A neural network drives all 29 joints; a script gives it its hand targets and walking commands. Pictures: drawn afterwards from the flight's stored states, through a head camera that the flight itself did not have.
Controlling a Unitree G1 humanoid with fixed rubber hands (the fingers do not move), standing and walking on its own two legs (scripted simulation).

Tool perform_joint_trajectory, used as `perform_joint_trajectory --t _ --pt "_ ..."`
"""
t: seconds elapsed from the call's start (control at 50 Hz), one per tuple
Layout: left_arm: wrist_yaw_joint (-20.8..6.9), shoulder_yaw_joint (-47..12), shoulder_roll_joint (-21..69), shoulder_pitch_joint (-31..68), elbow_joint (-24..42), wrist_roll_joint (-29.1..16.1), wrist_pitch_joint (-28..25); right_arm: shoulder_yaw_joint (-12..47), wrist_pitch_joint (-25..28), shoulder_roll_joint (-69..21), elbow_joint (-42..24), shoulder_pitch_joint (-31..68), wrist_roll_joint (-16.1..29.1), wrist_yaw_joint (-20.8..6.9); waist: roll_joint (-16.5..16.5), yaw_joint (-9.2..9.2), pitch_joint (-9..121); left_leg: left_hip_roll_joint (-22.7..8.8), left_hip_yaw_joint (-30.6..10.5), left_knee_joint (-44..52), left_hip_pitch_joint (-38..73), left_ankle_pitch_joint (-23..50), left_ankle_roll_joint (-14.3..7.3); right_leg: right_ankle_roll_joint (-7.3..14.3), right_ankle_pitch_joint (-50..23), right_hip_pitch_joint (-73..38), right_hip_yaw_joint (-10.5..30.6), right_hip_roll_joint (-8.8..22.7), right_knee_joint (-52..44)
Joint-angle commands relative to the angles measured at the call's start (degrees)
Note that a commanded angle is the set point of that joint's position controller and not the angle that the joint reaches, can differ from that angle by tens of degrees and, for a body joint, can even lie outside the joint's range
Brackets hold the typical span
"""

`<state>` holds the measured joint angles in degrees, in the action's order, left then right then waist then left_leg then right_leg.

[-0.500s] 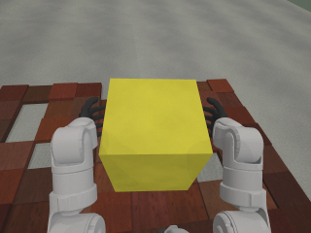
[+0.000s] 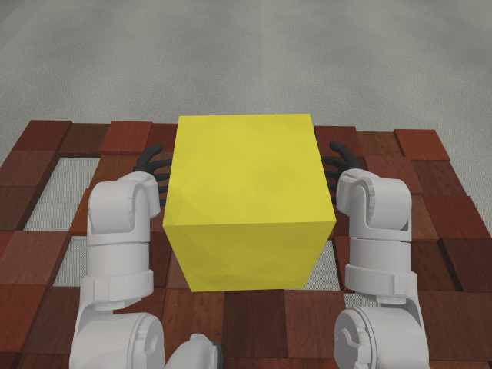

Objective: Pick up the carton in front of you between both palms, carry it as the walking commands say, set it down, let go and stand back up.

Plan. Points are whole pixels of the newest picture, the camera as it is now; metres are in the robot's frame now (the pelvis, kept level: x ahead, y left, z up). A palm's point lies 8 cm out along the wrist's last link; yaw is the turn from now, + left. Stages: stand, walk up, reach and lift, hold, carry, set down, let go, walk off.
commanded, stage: carry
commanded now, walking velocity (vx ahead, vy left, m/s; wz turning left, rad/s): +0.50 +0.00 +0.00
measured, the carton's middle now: (246, 209) +0.38 +0.01 +0.02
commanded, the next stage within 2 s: none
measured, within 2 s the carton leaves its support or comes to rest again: neither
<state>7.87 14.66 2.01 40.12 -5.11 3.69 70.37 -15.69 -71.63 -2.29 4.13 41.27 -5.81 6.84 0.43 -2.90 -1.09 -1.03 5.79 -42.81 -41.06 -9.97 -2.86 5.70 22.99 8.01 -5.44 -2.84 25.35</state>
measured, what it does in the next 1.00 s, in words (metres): walks ahead: left foot, then right foot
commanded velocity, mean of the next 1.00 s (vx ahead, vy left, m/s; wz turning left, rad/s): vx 0.24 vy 0.00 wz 0.00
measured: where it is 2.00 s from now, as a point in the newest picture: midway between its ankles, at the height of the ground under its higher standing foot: (267, 263)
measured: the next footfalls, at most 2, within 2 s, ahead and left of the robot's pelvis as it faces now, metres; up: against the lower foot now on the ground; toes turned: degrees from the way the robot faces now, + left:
left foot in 0.04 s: +0.23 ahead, +0.09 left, +0.02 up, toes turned +2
right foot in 0.40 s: +0.43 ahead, -0.14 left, +0.02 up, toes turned -5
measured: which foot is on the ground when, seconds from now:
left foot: up 0.00-0.02, down 0.04-0.40, up 0.42-0.76, down 0.78-1.00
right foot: down 0.00-0.08, up 0.10-0.38, down 0.40-0.78, up 0.80-1.00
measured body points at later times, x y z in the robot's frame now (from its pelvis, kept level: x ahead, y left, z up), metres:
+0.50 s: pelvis +0.33 -0.05 +0.01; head +0.33 -0.05 +0.46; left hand +0.70 +0.08 +0.13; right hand +0.70 -0.22 +0.14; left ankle +0.24 +0.07 -0.65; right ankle +0.39 -0.13 -0.72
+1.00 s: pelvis +0.54 -0.07 +0.02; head +0.60 -0.06 +0.47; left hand +0.94 +0.06 +0.17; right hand +0.92 -0.24 +0.17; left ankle +0.62 +0.02 -0.70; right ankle +0.56 -0.17 -0.71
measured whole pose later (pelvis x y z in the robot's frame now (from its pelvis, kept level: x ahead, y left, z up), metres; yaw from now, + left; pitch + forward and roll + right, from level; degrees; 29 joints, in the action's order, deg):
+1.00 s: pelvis +0.54 -0.07 +0.02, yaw -2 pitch +5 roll +1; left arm 8.0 14.1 -0.2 45.2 5.1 3.1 75.4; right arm -13.7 -74.5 -1.3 -6.9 43.1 -3.2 8.4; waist 1.7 1.9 -2.7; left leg 1.7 5.2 -29.6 -27.3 -7.5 -3.6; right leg -1.0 17.1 23.0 0.7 -0.2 31.8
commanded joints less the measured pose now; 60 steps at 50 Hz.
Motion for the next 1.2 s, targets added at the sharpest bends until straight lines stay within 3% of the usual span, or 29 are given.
perform_joint_trajectory --t 0.0,0.04,0.06,0.08,0.1,0.12,0.14,0.26,0.34,0.38,0.4,0.42,0.44,0.48,0.54,0.62,0.68,0.74,0.76,0.78,0.8,0.82,0.88,0.94,1.04,1.06,1.08,1.12,1.18 --pt "-15.6 -40.4 64.5 45.0 9.0 -27.4 -2.1 40.3 3.3 -63.1 -3.6 38.3 23.3 -10.8 8.5 2.01 30.5 6.1 5.5 12.2 17.8 13.5 -2.0 0.4 -68.8 -16.0 0.9 9.7 8.0" --pt "-15.3 -40.9 63.3 42.6 8.7 -26.2 -2.7 41.5 4.0 -62.5 -5.2 37.8 24.0 -11.3 3.9 6.78 34.0 4.2 5.5 19.4 40.6 21.2 -3.6 -2.6 -60.0 -4.8 -2.1 8.0 22.0" --pt "-15.3 -40.7 63.9 41.9 9.4 -26.5 -2.4 41.4 5.1 -60.5 -4.2 35.3 23.2 -11.3 -14.4 9.14 43.0 -12.3 -23.8 14.4 64.3 25.4 -17.5 -7.5 -35.7 19.4 1.6 2.7 45.6" --pt "-15.2 -41.8 62.1 40.7 10.2 -25.5 -2.3 42.5 4.9 -62.5 -3.2 32.0 24.5 -11.7 -17.3 9.88 43.5 -16.0 -31.4 15.9 68.3 32.4 -19.5 -6.4 4.4 29.4 4.0 -2.4 52.9" --pt "-14.9 -41.5 62.2 40.7 9.9 -25.3 -2.6 43.3 4.9 -62.6 -6.6 33.8 25.9 -12.2 -11.1 9.39 41.4 -15.0 -29.1 14.7 65.8 28.7 -18.1 -4.1 6.9 32.2 8.5 0.4 54.8" --pt "-14.7 -41.1 61.6 39.9 11.0 -24.7 -2.8 44.7 5.0 -63.5 -9.5 36.4 27.5 -12.6 -4.7 9.59 36.6 -14.4 -27.2 16.5 60.8 23.9 -15.7 -3.4 6.4 34.8 7.5 1.5 50.3" --pt "-14.1 -40.6 61.2 39.6 11.4 -23.6 -2.8 46.0 5.1 -64.1 -12.3 40.3 29.3 -12.8 -3.0 9.10 34.6 -13.9 -25.9 17.2 59.0 20.2 -13.7 -3.1 4.9 37.0 8.3 3.2 44.4" --pt "-11.7 -38.5 55.5 34.6 10.2 -18.3 -2.1 46.8 3.8 -62.7 -12.1 41.0 32.7 -14.2 -7.4 8.46 32.0 -10.4 -17.6 18.4 46.7 12.5 -12.6 -5.6 -8.8 29.0 5.7 4.3 19.7" --pt "-12.4 -37.5 54.3 32.1 3.9 -17.2 -1.3 43.8 3.2 -61.1 -2.7 37.0 30.1 -15.7 -7.8 7.32 27.8 -5.9 -8.0 14.6 36.1 16.3 -7.3 -5.6 -26.8 13.2 -1.0 1.0 0.8" --pt "-13.4 -36.3 54.9 32.3 -0.1 -17.9 -1.1 41.8 3.3 -61.3 1.4 35.7 29.1 -16.1 -5.4 3.98 28.4 -2.6 -2.2 3.3 28.8 15.9 -5.1 -4.2 -30.7 -1.2 -4.2 1.2 -2.6" --pt "-13.8 -35.2 54.9 31.7 -2.7 -17.6 -1.2 40.6 3.2 -61.3 3.4 37.1 28.9 -16.3 1.1 1.01 29.6 -0.1 -1.6 -6.4 16.2 4.3 -2.6 -0.5 -36.8 -14.0 6.2 8.9 0.8" --pt "-13.9 -34.2 53.7 31.8 -4.4 -17.6 -1.3 39.4 3.0 -62.8 6.5 35.9 28.5 -16.4 11.7 0.06 33.1 4.3 -3.1 -19.8 -1.5 -19.2 0.5 7.2 -44.8 -30.0 25.4 21.3 2.3" --pt "-14.2 -34.1 55.4 31.3 -4.8 -18.9 -1.6 37.7 3.0 -63.0 7.5 33.8 27.3 -16.3 9.1 -0.29 33.3 2.2 -5.9 -26.0 -7.1 -19.6 0.8 9.3 -29.3 -29.2 31.1 22.8 0.1" --pt "-15.1 -35.5 61.1 34.6 -0.6 -22.2 -2.1 36.5 3.2 -64.3 6.0 33.4 26.4 -15.7 0.0 0.71 27.1 -0.9 -6.1 -21.0 -5.3 -13.3 2.0 5.1 -23.4 -17.5 25.8 18.7 -5.3" --pt "-15.5 -38.3 65.6 40.7 7.1 -25.9 -2.4 37.7 3.2 -66.8 0.3 35.1 26.4 -14.0 5.8 1.15 27.5 -1.7 -5.1 -17.7 -1.0 -9.4 2.5 5.1 -27.5 -13.3 19.9 17.7 -6.3" --pt "-15.8 -40.3 66.3 37.7 14.6 -28.0 -1.0 39.2 2.9 -65.1 -8.2 31.0 24.0 -11.4 6.2 0.45 27.2 -0.2 -2.6 -6.1 -0.3 -5.7 3.3 4.4 -36.5 -15.9 12.6 14.8 -4.1" --pt "-15.9 -42.2 63.2 34.2 19.0 -27.9 0.0 41.0 2.2 -61.5 -13.8 28.3 22.3 -10.3 7.6 0.36 27.3 3.6 1.8 8.6 10.5 2.5 2.5 0.9 -48.6 -12.8 5.6 11.5 -0.4" --pt "-15.5 -43.9 59.0 32.6 21.6 -27.7 0.6 43.0 1.3 -57.5 -18.7 27.5 22.5 -10.4 5.6 3.37 30.1 3.6 3.6 22.5 31.1 23.1 -0.2 -3.6 -42.4 -5.1 0.3 7.7 9.5" --pt "-15.3 -44.4 57.3 32.7 21.8 -27.5 0.8 43.5 0.8 -55.6 -19.7 28.1 23.2 -10.7 3.0 4.50 31.3 -1.6 -1.5 18.2 42.2 36.9 -1.6 -5.3 -33.1 3.5 0.1 6.5 14.6" --pt "-15.0 -44.9 55.8 34.1 22.0 -27.7 1.5 43.3 0.4 -52.9 -19.8 28.8 23.1 -10.9 -6.8 5.65 35.7 -15.3 -16.2 11.1 57.9 69.3 -8.3 -7.6 -1.5 17.2 1.0 2.1 25.0" --pt "-14.7 -44.7 54.7 34.1 21.4 -27.8 2.3 42.7 0.3 -50.1 -17.7 28.1 22.7 -10.7 -11.7 6.87 41.4 -19.0 -22.9 11.4 62.4 67.6 -16.0 -7.3 11.6 23.0 5.2 -0.2 30.3" --pt "-14.4 -44.5 53.4 36.3 22.2 -27.5 2.8 42.8 -0.1 -50.4 -18.3 28.6 23.7 -10.7 -10.1 6.81 39.7 -18.4 -22.8 13.1 59.0 59.7 -15.5 -6.3 12.8 23.6 7.4 1.1 31.7" --pt "-13.2 -42.5 52.4 40.1 19.5 -26.9 3.8 43.5 -1.5 -51.0 -19.2 36.6 27.1 -11.3 -7.0 4.69 36.7 -13.9 -17.5 15.2 51.4 44.5 -11.1 -6.4 7.1 21.4 8.2 3.6 17.7" --pt "-12.2 -40.3 52.1 41.7 14.7 -25.0 4.5 43.2 -2.7 -51.8 -15.7 41.0 29.3 -12.1 -7.0 4.40 37.2 -9.6 -10.0 14.1 42.4 38.8 -9.8 -7.0 -3.2 10.4 4.1 0.4 7.1" --pt "-13.1 -34.9 52.9 44.1 5.0 -22.2 5.8 39.6 -3.6 -54.9 -4.8 45.8 29.3 -13.2 -2.3 3.72 34.1 -3.0 -6.5 3.6 30.6 14.3 -4.6 -6.1 -36.3 -5.0 4.6 6.5 -11.7" --pt "-13.7 -33.5 53.4 44.6 1.9 -22.1 6.1 38.3 -3.5 -55.3 -2.1 45.8 28.7 -13.2 0.3 3.82 33.2 -2.2 -6.4 0.7 23.3 2.6 -3.3 -5.4 -51.3 -11.3 6.9 11.6 -6.3" --pt "-14.2 -32.1 53.2 45.4 -0.1 -21.8 6.1 36.8 -3.6 -56.3 0.1 46.4 28.2 -13.2 6.8 3.50 32.5 -0.8 -5.1 -1.8 13.3 -9.6 -0.9 -3.4 -75.8 -19.1 10.8 18.3 3.1" --pt "-14.9 -30.4 54.7 47.3 -3.0 -22.2 5.6 35.0 -3.7 -58.2 2.6 48.1 27.6 -13.2 9.8 2.41 30.8 0.3 -3.5 0.5 11.4 -10.6 1.7 -0.6 -74.3 -17.8 10.6 18.6 3.9" --pt "-15.9 -27.8 59.0 46.7 -7.0 -22.2 4.7 33.2 -2.5 -62.4 6.9 47.7 27.6 -13.5 7.6 3.29 30.5 -0.1 -4.7 0.6 16.7 -6.7 0.9 -2.8 -71.7 -11.4 10.3 16.4 2.0"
